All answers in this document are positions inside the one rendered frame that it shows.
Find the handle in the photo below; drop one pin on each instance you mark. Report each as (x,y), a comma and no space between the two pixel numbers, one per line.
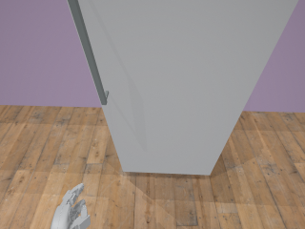
(87,47)

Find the fridge door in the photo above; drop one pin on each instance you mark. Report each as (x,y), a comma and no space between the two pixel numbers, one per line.
(179,74)

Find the robot left hand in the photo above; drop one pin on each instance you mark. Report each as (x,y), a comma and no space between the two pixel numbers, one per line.
(66,217)

